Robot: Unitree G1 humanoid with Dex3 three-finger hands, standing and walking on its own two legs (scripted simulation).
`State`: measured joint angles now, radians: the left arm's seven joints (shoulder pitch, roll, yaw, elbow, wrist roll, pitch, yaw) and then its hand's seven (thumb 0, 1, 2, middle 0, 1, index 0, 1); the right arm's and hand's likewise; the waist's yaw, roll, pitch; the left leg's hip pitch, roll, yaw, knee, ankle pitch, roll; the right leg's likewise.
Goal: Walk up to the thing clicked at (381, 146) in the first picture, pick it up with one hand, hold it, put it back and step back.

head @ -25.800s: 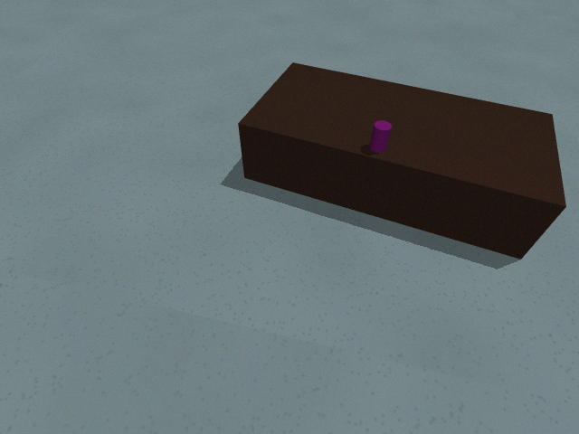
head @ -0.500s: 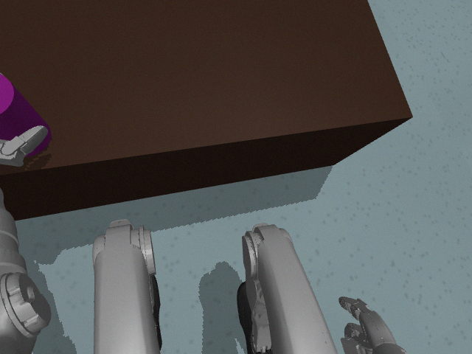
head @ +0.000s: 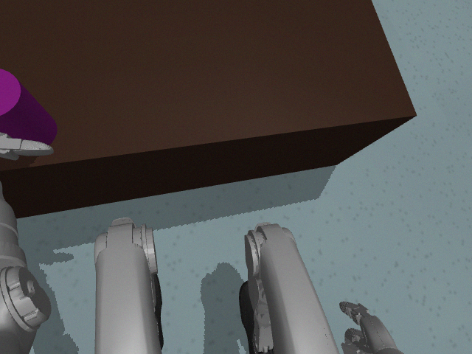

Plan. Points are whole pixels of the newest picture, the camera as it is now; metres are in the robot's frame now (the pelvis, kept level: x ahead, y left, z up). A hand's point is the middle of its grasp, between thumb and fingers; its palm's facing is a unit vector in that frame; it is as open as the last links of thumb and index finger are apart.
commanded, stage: withdraw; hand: left
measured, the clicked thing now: (13, 114) +0.45 +0.33 -0.02
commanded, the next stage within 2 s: rise in 0.32 s
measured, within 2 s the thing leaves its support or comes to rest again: neither
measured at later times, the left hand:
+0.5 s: hand out of the picture +0.41 +0.38 +0.10, palm faces +0.37 -0.92 -0.16, open 17.6 cm
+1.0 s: hand out of the picture +0.31 +0.41 +0.18, palm faces +0.46 -0.77 -0.43, open 17.5 cm
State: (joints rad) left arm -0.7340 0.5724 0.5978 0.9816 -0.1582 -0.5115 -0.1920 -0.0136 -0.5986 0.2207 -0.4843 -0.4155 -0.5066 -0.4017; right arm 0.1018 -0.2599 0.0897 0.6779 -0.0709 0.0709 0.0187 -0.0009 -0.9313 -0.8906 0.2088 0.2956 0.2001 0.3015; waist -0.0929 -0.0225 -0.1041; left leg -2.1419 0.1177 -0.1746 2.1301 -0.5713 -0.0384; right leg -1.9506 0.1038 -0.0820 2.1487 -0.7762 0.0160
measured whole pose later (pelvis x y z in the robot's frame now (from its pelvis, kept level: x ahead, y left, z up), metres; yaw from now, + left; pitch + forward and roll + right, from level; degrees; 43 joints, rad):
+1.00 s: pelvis +0.06 +0.03 +0.26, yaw +8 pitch +21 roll -5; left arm -0.22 0.49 0.36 0.76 0.01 0.00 0.11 -0.01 -0.55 0.05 -0.05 -0.05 -0.05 -0.05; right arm 0.22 -0.27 0.01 0.61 0.05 0.08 -0.05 0.00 -0.90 -0.90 0.21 0.30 0.20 0.30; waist -0.04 0.02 -0.13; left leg -1.16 0.08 -0.05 1.25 -0.47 0.00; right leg -0.98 0.03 -0.03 1.19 -0.59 0.04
